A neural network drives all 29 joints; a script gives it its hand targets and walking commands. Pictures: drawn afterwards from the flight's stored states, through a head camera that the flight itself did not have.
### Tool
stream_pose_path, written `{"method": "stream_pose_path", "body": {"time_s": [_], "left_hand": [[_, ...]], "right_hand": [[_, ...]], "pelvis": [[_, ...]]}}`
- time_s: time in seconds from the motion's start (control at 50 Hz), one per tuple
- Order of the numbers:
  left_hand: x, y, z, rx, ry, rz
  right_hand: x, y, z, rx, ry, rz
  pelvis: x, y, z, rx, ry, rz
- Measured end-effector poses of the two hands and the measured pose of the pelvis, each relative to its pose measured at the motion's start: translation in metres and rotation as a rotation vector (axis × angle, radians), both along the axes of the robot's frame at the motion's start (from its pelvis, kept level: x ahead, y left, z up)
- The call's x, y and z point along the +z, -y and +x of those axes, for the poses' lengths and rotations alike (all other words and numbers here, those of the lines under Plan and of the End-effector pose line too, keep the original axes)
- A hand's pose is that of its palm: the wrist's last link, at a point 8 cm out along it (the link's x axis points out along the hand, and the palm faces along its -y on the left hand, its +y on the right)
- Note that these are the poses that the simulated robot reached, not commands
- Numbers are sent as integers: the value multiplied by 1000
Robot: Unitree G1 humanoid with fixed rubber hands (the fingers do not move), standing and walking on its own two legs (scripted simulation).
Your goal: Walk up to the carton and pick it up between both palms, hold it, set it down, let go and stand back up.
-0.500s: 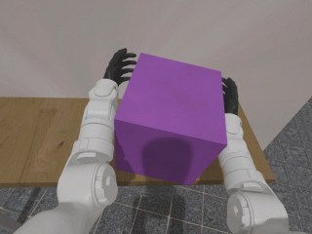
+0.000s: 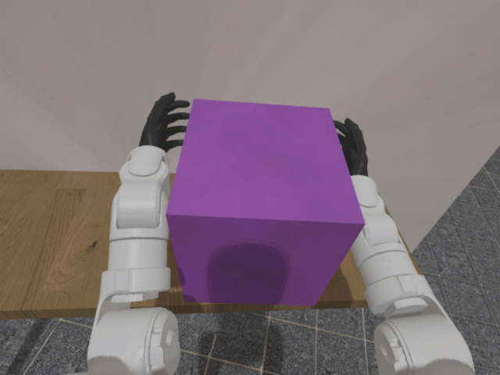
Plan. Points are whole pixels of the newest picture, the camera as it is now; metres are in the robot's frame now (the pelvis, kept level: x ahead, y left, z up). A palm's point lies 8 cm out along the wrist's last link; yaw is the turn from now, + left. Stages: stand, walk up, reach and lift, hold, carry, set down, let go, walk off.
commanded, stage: reach and lift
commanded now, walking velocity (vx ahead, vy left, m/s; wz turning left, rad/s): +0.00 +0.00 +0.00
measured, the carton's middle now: (256, 206) +0.33 -0.02 +0.13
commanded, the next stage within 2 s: hold in 1.58 s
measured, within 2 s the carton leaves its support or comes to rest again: neither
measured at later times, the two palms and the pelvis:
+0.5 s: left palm (160, 110) +0.36 +0.11 +0.27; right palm (379, 133) +0.35 -0.19 +0.25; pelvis -0.02 -0.02 +0.00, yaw -1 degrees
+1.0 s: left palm (144, 99) +0.37 +0.13 +0.28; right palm (377, 102) +0.36 -0.18 +0.29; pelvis -0.01 -0.02 +0.00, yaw +0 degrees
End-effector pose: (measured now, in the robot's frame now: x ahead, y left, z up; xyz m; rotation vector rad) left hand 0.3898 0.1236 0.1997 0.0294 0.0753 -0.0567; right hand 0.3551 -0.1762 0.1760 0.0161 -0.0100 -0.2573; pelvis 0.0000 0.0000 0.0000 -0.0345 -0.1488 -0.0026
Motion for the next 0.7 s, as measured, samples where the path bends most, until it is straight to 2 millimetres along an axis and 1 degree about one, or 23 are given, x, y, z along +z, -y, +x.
{"method": "stream_pose_path", "body": {"time_s": [0.12,0.24,0.34,0.44,0.5,0.58,0.7], "left_hand": [[20,4,-12,39,24,7],[36,14,-16,49,-16,12],[54,20,-18,65,-18,10],[71,19,-24,93,-11,2],[74,16,-27,109,-23,-13],[75,10,-30,120,-45,-38],[75,2,-29,121,-55,-62]], "right_hand": [[19,3,-5,23,25,8],[33,13,-8,28,-13,23],[46,19,-6,44,-13,46],[65,19,-3,73,-6,42],[73,16,-2,89,-18,33],[80,11,-1,103,-40,21],[91,4,2,110,-52,4]], "pelvis": [[0,2,-12,3,-13,0],[0,8,-21,-1,-4,10],[0,14,-24,-10,-13,16],[1,20,-24,-13,-7,18],[1,24,-23,-12,1,20],[1,28,-22,-8,3,21],[1,30,-22,-2,-13,19]]}}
